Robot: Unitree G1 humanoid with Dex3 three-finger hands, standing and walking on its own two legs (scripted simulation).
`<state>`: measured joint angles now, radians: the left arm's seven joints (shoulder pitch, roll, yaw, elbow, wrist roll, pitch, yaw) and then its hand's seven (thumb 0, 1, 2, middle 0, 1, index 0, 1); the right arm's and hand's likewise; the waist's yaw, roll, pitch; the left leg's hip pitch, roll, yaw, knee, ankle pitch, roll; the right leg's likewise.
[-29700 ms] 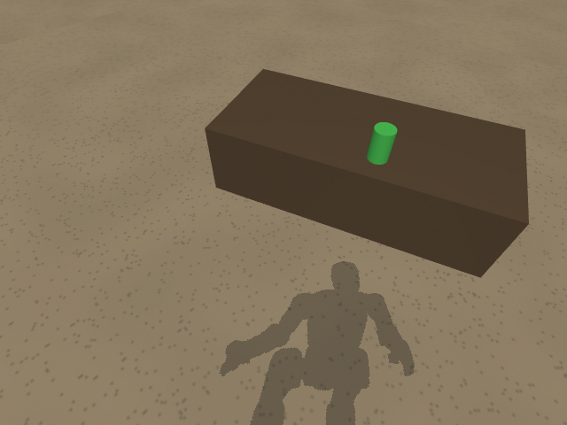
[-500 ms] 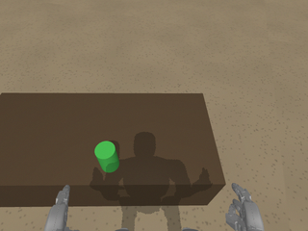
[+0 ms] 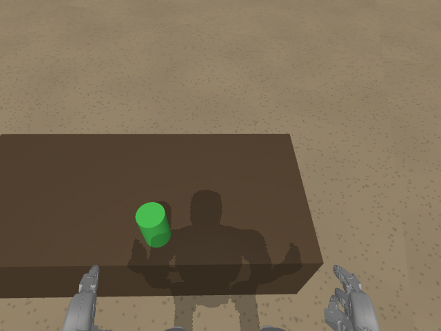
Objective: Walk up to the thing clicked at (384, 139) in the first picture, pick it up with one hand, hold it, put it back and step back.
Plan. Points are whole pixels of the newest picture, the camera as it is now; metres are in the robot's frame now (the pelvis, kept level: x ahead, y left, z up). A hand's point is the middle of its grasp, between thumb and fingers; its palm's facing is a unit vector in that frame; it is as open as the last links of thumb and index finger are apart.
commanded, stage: home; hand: left
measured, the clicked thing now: (154, 225) +0.46 +0.20 -0.29
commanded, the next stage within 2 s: stand in 0.48 s
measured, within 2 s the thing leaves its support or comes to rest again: neither
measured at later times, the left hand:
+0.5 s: hand (119, 318) +0.17 +0.18 -0.05, palm faces +0.10 -0.95 -0.28, open 17.4 cm
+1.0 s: hand out of the picture +0.07 +0.25 -0.11, palm faces +0.00 -0.94 -0.35, open 9.9 cm
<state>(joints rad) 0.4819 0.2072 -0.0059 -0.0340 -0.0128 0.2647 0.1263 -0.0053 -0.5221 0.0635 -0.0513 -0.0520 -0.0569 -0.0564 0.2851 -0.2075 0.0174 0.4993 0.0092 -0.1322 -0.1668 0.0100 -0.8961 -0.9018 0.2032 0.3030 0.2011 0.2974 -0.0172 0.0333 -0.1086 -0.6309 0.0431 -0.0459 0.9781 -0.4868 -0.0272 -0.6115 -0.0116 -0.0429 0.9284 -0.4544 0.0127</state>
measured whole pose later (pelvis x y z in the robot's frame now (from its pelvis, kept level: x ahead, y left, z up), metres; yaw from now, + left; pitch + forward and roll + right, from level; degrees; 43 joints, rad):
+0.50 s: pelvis +0.00 +0.00 +0.00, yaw +0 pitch +8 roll -2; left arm 0.48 0.21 -0.01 -0.04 -0.01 0.26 0.12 -0.01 -0.53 0.06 -0.05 -0.05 -0.06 -0.06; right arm 0.28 -0.21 0.02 0.50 0.01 -0.14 -0.17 0.01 -0.90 -0.90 0.20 0.30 0.20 0.30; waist -0.02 0.03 -0.11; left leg -0.63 0.04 -0.05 0.98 -0.49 -0.03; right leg -0.62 -0.01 -0.04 0.93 -0.46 0.01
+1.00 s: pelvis +0.01 +0.00 +0.04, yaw +1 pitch -1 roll +0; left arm 0.23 0.33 0.02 0.93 0.03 0.00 0.02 0.00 0.47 0.79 -0.19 -0.28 -0.20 -0.29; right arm 0.22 -0.33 -0.04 0.96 -0.04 -0.01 -0.01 0.01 -0.90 -0.90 0.20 0.30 0.20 0.30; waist 0.01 0.00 0.03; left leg -0.28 0.01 -0.02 0.64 -0.34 -0.01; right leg -0.28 -0.04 -0.03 0.63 -0.34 0.02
